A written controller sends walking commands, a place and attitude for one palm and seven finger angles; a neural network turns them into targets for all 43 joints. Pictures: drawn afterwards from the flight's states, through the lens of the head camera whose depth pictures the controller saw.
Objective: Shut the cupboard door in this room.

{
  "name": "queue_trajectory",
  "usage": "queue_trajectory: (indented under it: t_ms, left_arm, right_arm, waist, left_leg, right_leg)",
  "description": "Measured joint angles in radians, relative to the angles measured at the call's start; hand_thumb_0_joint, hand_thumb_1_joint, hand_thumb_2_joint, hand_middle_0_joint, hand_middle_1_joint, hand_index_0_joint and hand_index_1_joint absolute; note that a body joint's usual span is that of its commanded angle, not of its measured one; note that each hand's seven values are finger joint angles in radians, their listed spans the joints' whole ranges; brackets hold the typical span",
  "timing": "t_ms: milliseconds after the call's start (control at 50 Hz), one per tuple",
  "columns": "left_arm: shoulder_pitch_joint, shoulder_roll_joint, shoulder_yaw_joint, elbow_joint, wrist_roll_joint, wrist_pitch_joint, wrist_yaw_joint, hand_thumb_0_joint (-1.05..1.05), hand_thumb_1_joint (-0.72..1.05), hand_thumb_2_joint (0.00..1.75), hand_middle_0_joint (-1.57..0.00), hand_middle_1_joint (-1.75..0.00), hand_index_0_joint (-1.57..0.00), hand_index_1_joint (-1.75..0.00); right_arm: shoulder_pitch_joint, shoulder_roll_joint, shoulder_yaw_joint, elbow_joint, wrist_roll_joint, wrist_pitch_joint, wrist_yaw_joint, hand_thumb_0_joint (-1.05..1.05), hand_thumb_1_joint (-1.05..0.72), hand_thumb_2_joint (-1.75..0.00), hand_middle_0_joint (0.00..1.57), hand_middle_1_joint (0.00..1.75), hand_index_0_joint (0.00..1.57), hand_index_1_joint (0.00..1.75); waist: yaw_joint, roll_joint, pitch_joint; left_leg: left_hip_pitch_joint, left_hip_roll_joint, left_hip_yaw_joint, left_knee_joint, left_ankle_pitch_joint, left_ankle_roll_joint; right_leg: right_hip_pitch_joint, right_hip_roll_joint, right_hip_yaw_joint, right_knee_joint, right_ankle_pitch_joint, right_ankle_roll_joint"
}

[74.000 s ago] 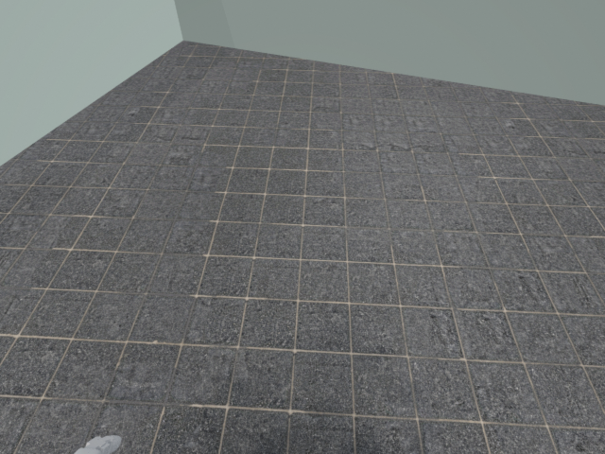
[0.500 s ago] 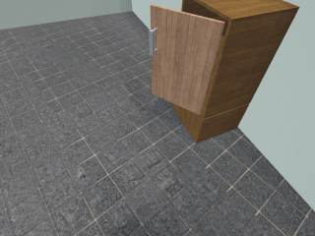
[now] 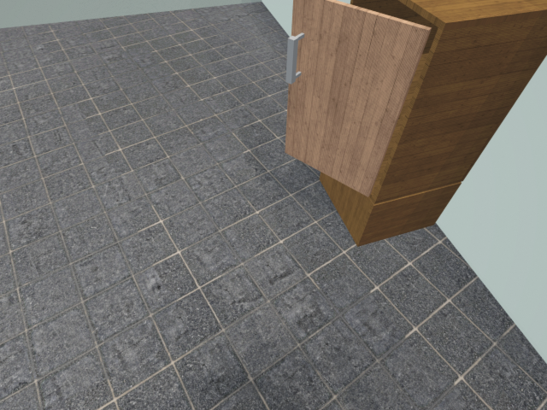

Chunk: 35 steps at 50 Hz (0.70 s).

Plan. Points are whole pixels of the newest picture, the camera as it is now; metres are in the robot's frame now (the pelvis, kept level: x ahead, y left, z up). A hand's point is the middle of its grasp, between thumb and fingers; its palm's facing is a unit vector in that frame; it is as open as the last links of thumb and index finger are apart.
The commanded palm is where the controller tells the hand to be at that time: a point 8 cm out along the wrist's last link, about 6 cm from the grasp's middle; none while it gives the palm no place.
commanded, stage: walk to a spot facing it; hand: left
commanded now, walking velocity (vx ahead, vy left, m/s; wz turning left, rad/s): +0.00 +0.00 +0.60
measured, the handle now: (295, 58) +1.06 -0.02 -0.02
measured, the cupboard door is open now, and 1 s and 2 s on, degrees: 34 34 34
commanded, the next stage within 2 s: turn to face it in 1.38 s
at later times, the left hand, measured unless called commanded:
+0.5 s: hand out of the picture +0.06 +0.24 -0.15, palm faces +0.27 -0.93 -0.25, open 7.4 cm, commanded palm none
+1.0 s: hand out of the picture -0.06 +0.20 -0.19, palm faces +0.64 -0.74 -0.22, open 7.4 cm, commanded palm none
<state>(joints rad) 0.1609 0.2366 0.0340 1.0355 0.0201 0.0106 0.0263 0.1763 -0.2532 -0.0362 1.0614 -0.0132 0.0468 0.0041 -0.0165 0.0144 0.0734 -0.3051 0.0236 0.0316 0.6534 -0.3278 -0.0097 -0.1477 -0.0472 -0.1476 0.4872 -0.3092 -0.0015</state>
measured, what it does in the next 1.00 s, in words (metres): walks ahead, turning left: right foot, then left foot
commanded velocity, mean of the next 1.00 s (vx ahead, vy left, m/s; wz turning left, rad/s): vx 0.25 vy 0.00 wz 0.54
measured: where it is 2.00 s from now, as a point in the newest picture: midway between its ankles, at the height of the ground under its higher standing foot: (189, 356)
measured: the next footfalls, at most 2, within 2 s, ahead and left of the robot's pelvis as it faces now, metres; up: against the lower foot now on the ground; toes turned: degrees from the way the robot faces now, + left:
right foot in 0.54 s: +0.08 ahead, -0.11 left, +0.00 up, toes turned +18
left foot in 0.94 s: +0.16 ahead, +0.23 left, +0.00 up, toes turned +43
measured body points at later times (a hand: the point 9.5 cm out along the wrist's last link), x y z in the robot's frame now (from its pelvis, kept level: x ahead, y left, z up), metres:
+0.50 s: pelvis +0.01 +0.01 +0.00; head +0.05 +0.02 +0.45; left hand +0.04 +0.28 -0.13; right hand +0.10 -0.23 -0.15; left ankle +0.02 +0.12 -0.74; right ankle +0.03 -0.13 -0.71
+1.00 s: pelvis +0.12 +0.10 -0.03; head +0.17 +0.15 +0.42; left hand -0.10 +0.24 -0.17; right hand +0.40 +0.00 -0.15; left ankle +0.13 +0.20 -0.74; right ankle +0.07 -0.11 -0.67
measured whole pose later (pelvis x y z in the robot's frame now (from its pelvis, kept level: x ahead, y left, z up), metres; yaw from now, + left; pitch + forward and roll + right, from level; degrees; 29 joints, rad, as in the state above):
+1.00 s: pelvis +0.12 +0.10 -0.03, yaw +37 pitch +0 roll +0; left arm 0.44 0.20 0.05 1.03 0.02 -0.01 0.00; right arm 0.05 -0.25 -0.05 0.86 -0.03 -0.03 0.04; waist 0.04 -0.02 0.14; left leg -0.46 -0.01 0.13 0.72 -0.24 0.10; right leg -0.19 -0.17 -0.14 1.05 -0.52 0.04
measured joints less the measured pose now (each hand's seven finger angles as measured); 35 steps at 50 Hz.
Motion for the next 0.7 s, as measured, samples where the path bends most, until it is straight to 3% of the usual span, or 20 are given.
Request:
queue_trajectory:
  t_ms: [60, 120, 180, 220, 280, 400, 500, 540, 580, 640, 700]
  left_arm:
    - [0.019, -0.016, 0.009, -0.025, 0.01, 0.006, 0.002, 0.0, 0.91, 0.9, -0.2, -0.3, -0.2, -0.3]
    - [0.044, -0.021, 0.016, -0.045, 0.006, 0.016, -0.002, 0.0, 0.91, 0.9, -0.2, -0.3, -0.2, -0.3]
    - [0.043, -0.016, 0.025, -0.053, 0.001, 0.046, 0.001, 0.01, 0.91, 0.9, -0.2, -0.3, -0.2, -0.3]
    - [0.034, -0.016, 0.031, -0.054, 0.002, 0.056, 0.0, 0.01, 0.91, 0.9, -0.2, -0.3, -0.2, -0.3]
    - [0.019, -0.015, 0.038, -0.072, 0.001, 0.046, -0.007, 0.01, 0.91, 0.9, -0.2, -0.3, -0.2, -0.3]
    - [0.0, -0.015, 0.039, -0.113, 0.001, 0.028, -0.016, 0.01, 0.91, 0.9, -0.2, -0.3, -0.2, -0.3]
    - [-0.005, -0.017, 0.031, -0.139, 0.003, 0.01, -0.028, 0.01, 0.91, 0.9, -0.2, -0.3, -0.2, -0.3]
    - [0.016, -0.007, 0.029, -0.161, 0.011, -0.013, -0.03, 0.01, 0.91, 0.9, -0.2, -0.3, -0.2, -0.3]
    - [0.033, -0.02, 0.026, -0.156, 0.01, -0.024, -0.02, 0.01, 0.91, 0.9, -0.2, -0.3, -0.2, -0.3]
    - [0.085, -0.039, 0.025, -0.124, 0.008, -0.032, -0.012, 0.0, 0.91, 0.9, -0.2, -0.3, -0.2, -0.3]
    - [0.126, -0.051, 0.021, -0.092, 0.007, -0.046, -0.011, 0.01, 0.91, 0.9, -0.2, -0.3, -0.2, -0.3]
  right_arm:
    - [0.018, 0.027, -0.01, -0.025, 0.004, 0.014, 0.006, 0.01, -0.91, -0.9, 0.2, 0.3, 0.2, 0.3]
    - [0.043, 0.045, -0.01, -0.059, 0.002, 0.006, 0.017, 0.01, -0.91, -0.9, 0.2, 0.3, 0.2, 0.3]
    - [0.045, 0.067, -0.012, -0.077, -0.01, -0.008, 0.014, 0.01, -0.91, -0.9, 0.2, 0.3, 0.2, 0.3]
    - [0.051, 0.076, -0.009, -0.086, -0.013, -0.014, 0.006, 0.01, -0.91, -0.9, 0.2, 0.3, 0.2, 0.3]
    - [0.06, 0.081, -0.004, -0.091, -0.015, -0.02, -0.006, 0.01, -0.91, -0.9, 0.2, 0.3, 0.2, 0.3]
    - [0.081, 0.069, -0.01, -0.097, -0.018, -0.02, -0.007, 0.01, -0.91, -0.9, 0.2, 0.3, 0.2, 0.3]
    - [0.101, 0.042, -0.029, -0.096, -0.02, -0.012, 0.0, 0.01, -0.91, -0.9, 0.2, 0.3, 0.2, 0.3]
    - [0.116, 0.038, -0.037, -0.096, -0.011, -0.005, 0.002, 0.01, -0.9, -0.9, 0.2, 0.3, 0.2, 0.3]
    - [0.106, 0.019, -0.05, -0.089, -0.015, 0.004, 0.005, 0.01, -0.91, -0.9, 0.2, 0.3, 0.2, 0.3]
    - [0.088, -0.005, -0.065, -0.098, -0.022, 0.009, 0.022, 0.01, -0.91, -0.9, 0.2, 0.3, 0.2, 0.3]
    - [0.067, -0.014, -0.067, -0.118, -0.019, -0.001, 0.036, 0.01, -0.91, -0.9, 0.2, 0.3, 0.2, 0.3]
  waist:
    - [-0.001, -0.017, 0.026]
    - [-0.007, -0.033, 0.032]
    - [-0.004, -0.053, 0.041]
    - [-0.007, -0.048, 0.038]
    - [-0.007, -0.034, 0.034]
    - [-0.019, 0.001, 0.004]
    - [-0.031, 0.029, -0.026]
    - [-0.017, 0.005, -0.05]
    - [-0.009, 0.016, -0.045]
    - [-0.014, 0.021, -0.05]
    - [-0.024, 0.013, -0.039]
  left_leg:
    - [-0.049, 0.001, 0.015, 0.144, -0.114, -0.006]
    - [-0.021, 0.011, 0.032, 0.015, 0.037, 0.003]
    - [-0.061, -0.02, 0.031, 0.049, 0.02, 0.055]
    - [-0.065, -0.034, 0.016, 0.012, 0.026, 0.067]
    - [-0.054, -0.049, -0.014, -0.078, 0.087, 0.066]
    - [-0.036, -0.066, -0.088, -0.175, 0.149, 0.063]
    - [-0.043, -0.082, -0.164, -0.158, 0.136, 0.049]
    - [-0.089, -0.11, -0.166, -0.05, 0.002, 0.04]
    - [-0.171, -0.105, -0.139, 0.189, -0.091, 0.026]
    - [-0.276, -0.063, -0.079, 0.461, -0.019, 0.005]
    - [-0.322, -0.011, -0.044, 0.512, 0.066, -0.006]
  right_leg:
    - [-0.006, -0.028, -0.033, 0.055, -0.035, 0.012]
    - [-0.041, -0.065, -0.065, 0.151, -0.09, 0.039]
    - [-0.162, -0.057, 0.028, 0.396, -0.238, 0.045]
    - [-0.24, -0.031, 0.081, 0.53, -0.212, 0.041]
    - [-0.305, -0.011, 0.12, 0.586, -0.135, 0.049]
    - [-0.295, 0.008, 0.142, 0.434, -0.109, 0.055]
    - [-0.189, 0.04, 0.123, 0.193, -0.095, 0.041]
    - [-0.117, 0.029, 0.131, 0.03, -0.083, 0.015]
    - [-0.102, 0.023, 0.102, 0.038, -0.006, 0.0]
    - [-0.037, 0.003, 0.062, -0.012, -0.01, 0.002]
    - [0.036, -0.019, 0.014, -0.083, -0.006, 0.011]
